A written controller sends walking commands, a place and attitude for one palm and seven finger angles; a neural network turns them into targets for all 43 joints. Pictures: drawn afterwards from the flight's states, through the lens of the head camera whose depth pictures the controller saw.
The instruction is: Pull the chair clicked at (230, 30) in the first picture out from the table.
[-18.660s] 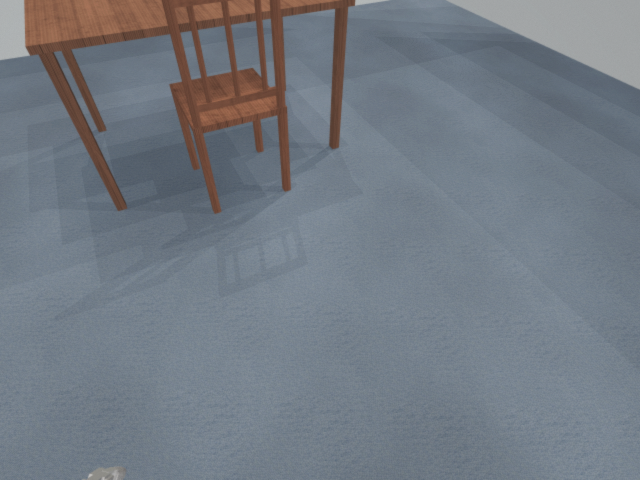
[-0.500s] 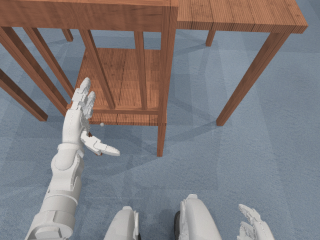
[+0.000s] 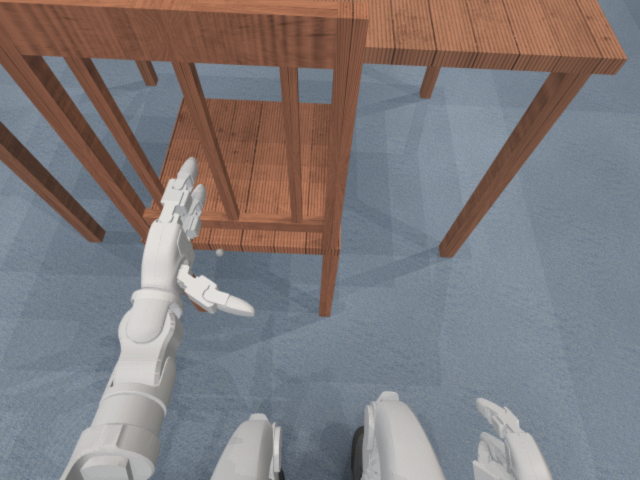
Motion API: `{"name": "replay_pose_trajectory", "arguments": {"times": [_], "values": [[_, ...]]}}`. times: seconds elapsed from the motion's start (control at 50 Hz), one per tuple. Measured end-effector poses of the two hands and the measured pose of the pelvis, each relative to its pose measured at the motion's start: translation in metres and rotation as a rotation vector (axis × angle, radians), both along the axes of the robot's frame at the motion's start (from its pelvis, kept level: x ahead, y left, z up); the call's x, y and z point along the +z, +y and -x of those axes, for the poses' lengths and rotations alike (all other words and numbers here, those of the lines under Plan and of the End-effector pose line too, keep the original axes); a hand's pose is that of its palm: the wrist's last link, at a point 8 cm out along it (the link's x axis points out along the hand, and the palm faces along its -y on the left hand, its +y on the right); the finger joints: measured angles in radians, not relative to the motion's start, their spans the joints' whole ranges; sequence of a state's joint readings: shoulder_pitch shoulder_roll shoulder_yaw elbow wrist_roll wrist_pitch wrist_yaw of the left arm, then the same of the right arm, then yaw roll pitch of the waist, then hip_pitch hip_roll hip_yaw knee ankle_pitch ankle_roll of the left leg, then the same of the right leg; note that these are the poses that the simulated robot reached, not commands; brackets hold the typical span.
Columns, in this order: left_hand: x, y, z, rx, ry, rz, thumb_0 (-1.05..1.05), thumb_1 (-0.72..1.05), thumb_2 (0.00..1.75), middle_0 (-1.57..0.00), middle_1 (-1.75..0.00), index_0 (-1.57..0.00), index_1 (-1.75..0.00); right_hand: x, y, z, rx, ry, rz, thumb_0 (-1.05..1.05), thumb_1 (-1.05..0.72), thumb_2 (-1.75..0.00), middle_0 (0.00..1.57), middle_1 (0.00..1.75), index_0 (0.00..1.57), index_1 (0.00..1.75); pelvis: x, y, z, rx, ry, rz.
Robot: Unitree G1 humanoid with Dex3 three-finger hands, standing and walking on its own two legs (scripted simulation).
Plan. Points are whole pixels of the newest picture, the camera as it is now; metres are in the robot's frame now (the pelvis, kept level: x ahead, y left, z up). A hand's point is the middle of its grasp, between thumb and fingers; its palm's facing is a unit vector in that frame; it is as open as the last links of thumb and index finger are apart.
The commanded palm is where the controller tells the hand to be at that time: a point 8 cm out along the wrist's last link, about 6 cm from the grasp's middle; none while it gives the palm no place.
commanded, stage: push the fingers through the gap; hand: left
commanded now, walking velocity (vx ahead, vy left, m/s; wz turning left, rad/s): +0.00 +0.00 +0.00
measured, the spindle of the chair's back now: (214, 156) +0.53 +0.15 +0.03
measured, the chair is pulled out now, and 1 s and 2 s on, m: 0.00 0.00 0.00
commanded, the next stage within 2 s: hook a spindle and tug to test in 1.62 s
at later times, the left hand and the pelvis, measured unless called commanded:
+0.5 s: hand (222, 223) +0.42 +0.13 +0.02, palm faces -0.06 -1.00 -0.06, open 17.0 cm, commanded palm +0.40 +0.18 +0.02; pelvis -0.01 -0.01 +0.00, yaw +0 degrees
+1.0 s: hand (227, 190) +0.48 +0.13 +0.02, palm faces -0.05 -1.00 -0.05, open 16.9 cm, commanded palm +0.45 +0.18 +0.02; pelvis -0.01 +0.00 -0.01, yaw -1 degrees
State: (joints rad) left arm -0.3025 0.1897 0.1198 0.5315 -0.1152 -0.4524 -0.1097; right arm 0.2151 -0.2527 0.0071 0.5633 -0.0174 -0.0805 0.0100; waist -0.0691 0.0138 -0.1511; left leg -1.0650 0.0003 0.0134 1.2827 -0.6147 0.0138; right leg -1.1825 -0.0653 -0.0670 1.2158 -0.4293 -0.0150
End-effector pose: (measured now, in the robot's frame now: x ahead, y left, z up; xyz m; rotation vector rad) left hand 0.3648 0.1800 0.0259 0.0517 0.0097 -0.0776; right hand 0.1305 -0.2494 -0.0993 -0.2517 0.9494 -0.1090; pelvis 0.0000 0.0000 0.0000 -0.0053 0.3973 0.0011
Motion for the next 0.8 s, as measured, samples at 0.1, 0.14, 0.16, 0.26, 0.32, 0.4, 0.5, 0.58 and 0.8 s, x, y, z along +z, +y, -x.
{"name": "replay_pose_trajectory", "arguments": {"times": [0.1,0.14,0.16,0.26,0.32,0.4,0.5,0.58,0.8], "values": [[-0.002,-0.001,0.000,-0.004,0.016,-0.002,-0.01,-0.50,0.30,-0.06,-0.08,-0.06,-0.08,-0.003,0.000,0.001,0.002,0.011,-0.009,0.01,-0.90,-0.90,0.20,0.30,0.20,0.30,0.000,-0.002,0.000,0.002,0.002,-0.002],[-0.004,-0.001,-0.003,0.001,0.023,-0.004,-0.01,-0.50,0.30,-0.06,-0.08,-0.06,-0.08,-0.004,-0.001,0.003,0.001,0.017,-0.006,0.01,-0.90,-0.90,0.20,0.30,0.20,0.30,-0.001,-0.003,0.001,0.003,0.004,-0.002],[-0.004,0.000,-0.005,0.004,0.023,-0.005,-0.01,-0.50,0.30,-0.06,-0.08,-0.06,-0.08,-0.005,-0.002,0.004,0.000,0.019,-0.004,0.01,-0.90,-0.90,0.20,0.30,0.20,0.30,-0.001,-0.003,0.001,0.003,0.005,-0.002],[-0.001,0.001,-0.017,0.010,-0.001,-0.008,-0.01,-0.50,0.30,-0.06,-0.08,-0.06,-0.08,-0.008,-0.007,0.012,-0.011,0.036,0.006,0.01,-0.90,-0.90,0.20,0.30,0.20,0.30,-0.004,-0.005,0.003,0.004,0.013,-0.001],[0.001,-0.001,-0.024,0.006,-0.003,-0.007,-0.01,-0.50,0.30,-0.06,-0.08,-0.06,-0.08,-0.010,-0.010,0.019,-0.021,0.054,0.008,0.00,-0.90,-0.90,0.20,0.30,0.20,0.30,-0.004,-0.006,0.003,0.002,0.016,-0.002],[-0.001,0.000,-0.032,0.016,0.013,-0.003,-0.01,-0.50,0.30,-0.06,-0.08,-0.06,-0.08,-0.010,-0.013,0.029,-0.035,0.078,0.013,0.00,-0.90,-0.90,0.20,0.30,0.20,0.30,-0.004,-0.006,0.004,-0.001,0.021,-0.003],[0.000,0.001,-0.040,0.021,0.007,-0.007,-0.01,-0.50,0.30,-0.06,-0.08,-0.06,-0.08,-0.010,-0.016,0.043,-0.051,0.106,0.021,0.00,-0.90,-0.90,0.20,0.30,0.20,0.30,-0.004,-0.006,0.005,-0.004,0.027,-0.003],[0.001,-0.001,-0.048,0.017,0.000,-0.005,-0.01,-0.50,0.30,-0.06,-0.08,-0.06,-0.08,-0.011,-0.017,0.053,-0.061,0.132,0.025,0.00,-0.90,-0.90,0.20,0.30,0.20,0.30,-0.004,-0.005,0.006,-0.006,0.030,-0.003],[-0.002,0.000,-0.072,0.027,0.004,-0.003,-0.01,-0.50,0.30,-0.06,-0.08,-0.06,-0.08,-0.014,-0.015,0.074,-0.081,0.191,0.032,0.00,-0.90,-0.90,0.20,0.30,0.20,0.30,-0.007,-0.001,0.008,-0.010,0.047,0.002]]}}
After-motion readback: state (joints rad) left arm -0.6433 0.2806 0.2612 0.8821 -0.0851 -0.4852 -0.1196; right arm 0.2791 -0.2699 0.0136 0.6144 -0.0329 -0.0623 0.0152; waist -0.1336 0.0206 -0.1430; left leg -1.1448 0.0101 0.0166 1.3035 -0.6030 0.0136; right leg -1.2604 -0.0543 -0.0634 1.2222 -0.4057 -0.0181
